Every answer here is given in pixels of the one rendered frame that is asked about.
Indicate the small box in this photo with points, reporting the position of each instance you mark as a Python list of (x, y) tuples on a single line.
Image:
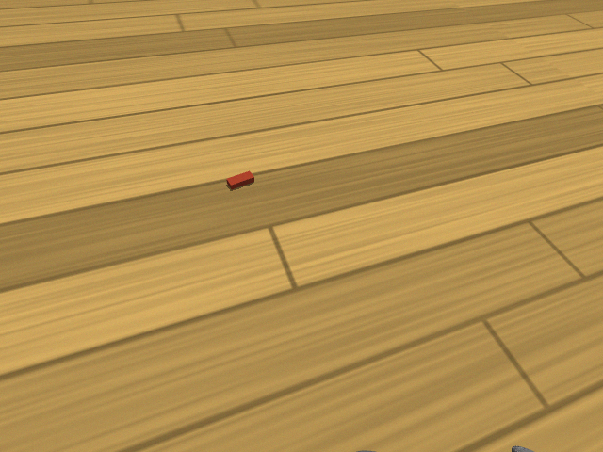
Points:
[(240, 180)]

